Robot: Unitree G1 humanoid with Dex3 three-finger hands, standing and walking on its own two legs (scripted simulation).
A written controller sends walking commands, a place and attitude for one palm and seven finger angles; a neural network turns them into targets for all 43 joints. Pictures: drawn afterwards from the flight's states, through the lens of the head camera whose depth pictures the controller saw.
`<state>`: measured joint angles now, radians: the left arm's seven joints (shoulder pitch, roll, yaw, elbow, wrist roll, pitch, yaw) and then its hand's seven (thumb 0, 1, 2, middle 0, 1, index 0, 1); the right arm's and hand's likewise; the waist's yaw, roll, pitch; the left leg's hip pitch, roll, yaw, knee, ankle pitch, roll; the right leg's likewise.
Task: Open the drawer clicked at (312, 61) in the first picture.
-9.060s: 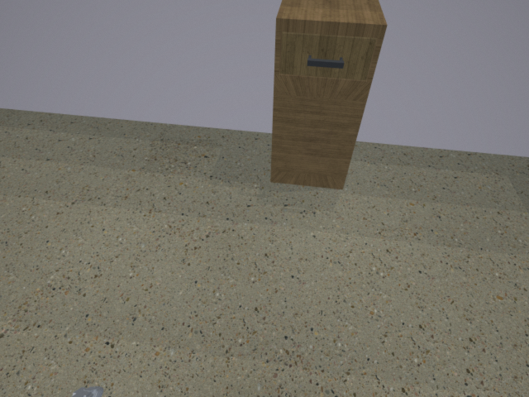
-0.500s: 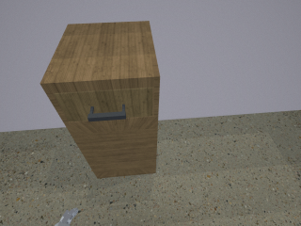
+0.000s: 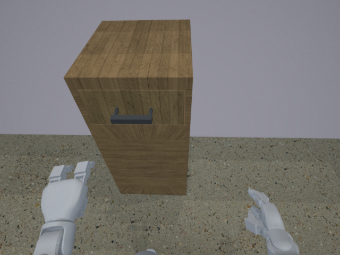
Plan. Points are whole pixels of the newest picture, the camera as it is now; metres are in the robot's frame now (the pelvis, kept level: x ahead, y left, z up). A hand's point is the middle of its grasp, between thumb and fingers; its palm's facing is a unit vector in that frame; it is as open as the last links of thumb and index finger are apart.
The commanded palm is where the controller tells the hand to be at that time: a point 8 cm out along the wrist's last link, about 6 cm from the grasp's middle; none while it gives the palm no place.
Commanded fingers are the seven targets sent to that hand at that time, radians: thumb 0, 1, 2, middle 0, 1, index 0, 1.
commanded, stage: raise the hand with hooked fingers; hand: left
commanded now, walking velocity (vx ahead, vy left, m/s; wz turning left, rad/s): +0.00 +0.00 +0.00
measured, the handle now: (132, 115) +0.54 +0.21 -0.01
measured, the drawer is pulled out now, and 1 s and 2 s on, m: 0.00 0.00 0.00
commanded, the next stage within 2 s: move the hooked fingers above the handle in 1.28 s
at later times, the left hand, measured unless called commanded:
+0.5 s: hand (85, 157) +0.31 +0.26 +0.06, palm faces +0.09 -0.10 -0.99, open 12.7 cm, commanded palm +0.28 +0.26 +0.12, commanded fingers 0.00 -0.43 0.33 -0.29 -1.15 -0.29 -1.15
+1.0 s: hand (76, 127) +0.35 +0.27 +0.13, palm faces +0.08 -0.09 -0.99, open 13.8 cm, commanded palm +0.31 +0.27 +0.17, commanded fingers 0.00 -0.50 0.30 -0.30 -1.20 -0.30 -1.20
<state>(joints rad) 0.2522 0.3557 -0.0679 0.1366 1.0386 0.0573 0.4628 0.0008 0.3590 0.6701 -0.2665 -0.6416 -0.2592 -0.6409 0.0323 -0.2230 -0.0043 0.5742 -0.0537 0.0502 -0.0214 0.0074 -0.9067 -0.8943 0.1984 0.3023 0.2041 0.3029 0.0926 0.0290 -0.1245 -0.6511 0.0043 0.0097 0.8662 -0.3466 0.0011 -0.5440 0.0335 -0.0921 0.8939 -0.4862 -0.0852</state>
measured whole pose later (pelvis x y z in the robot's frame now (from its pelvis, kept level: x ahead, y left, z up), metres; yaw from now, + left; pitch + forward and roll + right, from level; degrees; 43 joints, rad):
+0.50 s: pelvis +0.03 +0.02 +0.03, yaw -2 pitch +6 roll +1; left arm 0.14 0.37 -0.07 0.06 0.97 0.14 0.33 0.00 -0.21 0.42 -0.30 -1.01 -0.30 -1.01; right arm 0.15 -0.27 -0.04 0.64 -0.01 0.10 -0.02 0.01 -0.91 -0.89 0.20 0.30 0.20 0.30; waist 0.05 0.06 -0.09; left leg -0.47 -0.02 0.06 0.67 -0.31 0.03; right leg -0.38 0.02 -0.03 0.70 -0.43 -0.04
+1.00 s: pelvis +0.03 +0.04 +0.04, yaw -1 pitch +2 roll +0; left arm -0.13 0.43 -0.11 0.12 0.94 0.18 0.10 0.00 -0.49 0.30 -0.32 -1.20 -0.32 -1.20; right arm 0.12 -0.24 0.02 0.62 0.02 0.14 -0.02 0.01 -0.91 -0.89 0.20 0.30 0.21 0.30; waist 0.07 0.07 -0.05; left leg -0.34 -0.04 0.05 0.53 -0.24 0.05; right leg -0.24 0.00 -0.04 0.55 -0.35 -0.02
